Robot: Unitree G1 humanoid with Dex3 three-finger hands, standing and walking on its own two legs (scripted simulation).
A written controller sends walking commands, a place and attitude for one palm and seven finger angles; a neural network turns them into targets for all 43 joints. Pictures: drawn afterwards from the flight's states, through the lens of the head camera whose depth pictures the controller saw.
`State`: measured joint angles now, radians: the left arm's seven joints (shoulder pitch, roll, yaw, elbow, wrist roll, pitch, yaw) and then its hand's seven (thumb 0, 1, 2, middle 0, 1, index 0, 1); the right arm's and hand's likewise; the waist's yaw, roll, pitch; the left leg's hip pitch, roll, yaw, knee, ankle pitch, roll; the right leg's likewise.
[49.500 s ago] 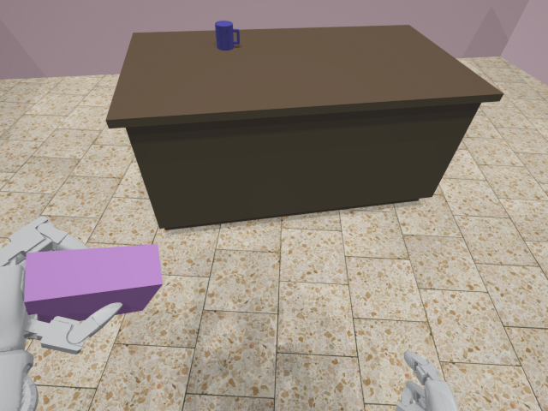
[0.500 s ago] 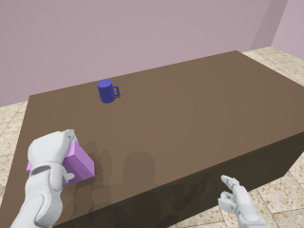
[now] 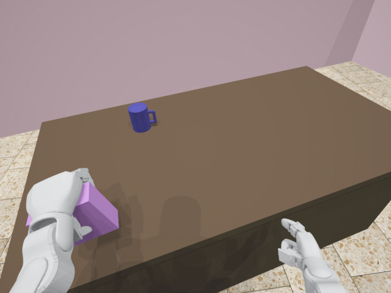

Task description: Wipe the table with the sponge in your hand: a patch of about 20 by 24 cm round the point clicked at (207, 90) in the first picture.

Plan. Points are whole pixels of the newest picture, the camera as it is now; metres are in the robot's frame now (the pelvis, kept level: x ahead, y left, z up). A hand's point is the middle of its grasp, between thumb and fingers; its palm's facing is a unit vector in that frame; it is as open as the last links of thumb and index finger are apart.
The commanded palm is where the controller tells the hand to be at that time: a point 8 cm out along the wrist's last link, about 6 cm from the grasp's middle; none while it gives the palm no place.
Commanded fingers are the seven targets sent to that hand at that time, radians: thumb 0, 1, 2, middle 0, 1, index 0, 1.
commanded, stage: bring the sponge back beside the body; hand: left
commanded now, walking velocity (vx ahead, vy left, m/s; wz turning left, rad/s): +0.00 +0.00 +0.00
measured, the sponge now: (83, 221) +0.21 +0.28 +0.06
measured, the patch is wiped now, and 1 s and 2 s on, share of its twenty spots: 1.00 1.00 1.00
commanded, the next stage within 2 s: step back with the hand held close in 0.84 s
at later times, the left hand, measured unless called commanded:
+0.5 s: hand (68, 219) +0.19 +0.28 +0.10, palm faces +0.13 -0.19 -0.97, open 9.2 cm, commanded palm +0.15 +0.27 +0.18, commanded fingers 0.00 0.10 1.30 -1.20 -1.60 -1.20 -1.60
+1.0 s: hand (65, 219) +0.19 +0.28 +0.11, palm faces +0.19 -0.36 -0.91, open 9.2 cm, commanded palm +0.15 +0.28 +0.17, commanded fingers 0.00 0.10 1.30 -1.20 -1.60 -1.20 -1.60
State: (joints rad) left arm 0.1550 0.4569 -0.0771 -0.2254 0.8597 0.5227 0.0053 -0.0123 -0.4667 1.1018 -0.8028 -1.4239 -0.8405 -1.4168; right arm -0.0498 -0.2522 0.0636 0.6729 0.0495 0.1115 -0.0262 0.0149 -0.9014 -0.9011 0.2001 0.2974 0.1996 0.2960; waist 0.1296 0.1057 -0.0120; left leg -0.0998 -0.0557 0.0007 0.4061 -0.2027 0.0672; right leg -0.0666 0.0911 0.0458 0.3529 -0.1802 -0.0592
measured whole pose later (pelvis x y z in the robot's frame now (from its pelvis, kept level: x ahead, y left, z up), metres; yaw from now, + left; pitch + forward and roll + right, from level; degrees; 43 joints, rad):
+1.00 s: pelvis -0.01 +0.00 +0.00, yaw +0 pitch -7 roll -1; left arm 0.25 0.47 0.02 -0.33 0.65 0.45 0.01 -0.01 -0.47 1.10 -0.80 -1.42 -0.84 -1.42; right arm -0.02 -0.25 0.06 0.64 0.04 0.10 -0.04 0.02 -0.90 -0.90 0.20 0.30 0.20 0.30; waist 0.13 0.11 0.00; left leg -0.12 -0.05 0.00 0.44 -0.20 0.07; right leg -0.08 0.10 0.05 0.37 -0.17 -0.05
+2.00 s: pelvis -0.07 +0.03 -0.02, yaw +0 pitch +1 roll -4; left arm 0.43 0.40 0.38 -0.56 0.00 -0.11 0.12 -0.02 -0.47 1.10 -0.81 -1.42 -0.84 -1.42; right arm 0.20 -0.20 0.01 0.59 -0.02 -0.06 -0.05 0.01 -0.90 -0.90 0.20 0.30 0.20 0.30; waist 0.01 -0.01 -0.04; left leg -0.46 -0.03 0.02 0.63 -0.18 0.11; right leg -0.40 0.10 0.06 0.89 -0.39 0.01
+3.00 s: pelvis -0.42 +0.06 -0.05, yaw +0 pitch +1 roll -2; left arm 0.36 0.36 0.33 -0.52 -0.04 -0.09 0.10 -0.02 -0.47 1.10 -0.81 -1.43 -0.84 -1.42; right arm 0.26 -0.23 0.02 0.60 0.03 -0.10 -0.06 0.02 -0.90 -0.90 0.20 0.30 0.20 0.30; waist -0.03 -0.06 -0.15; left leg -0.37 0.07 -0.02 0.83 -0.55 0.01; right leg -0.55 -0.01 -0.07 0.82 -0.32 -0.03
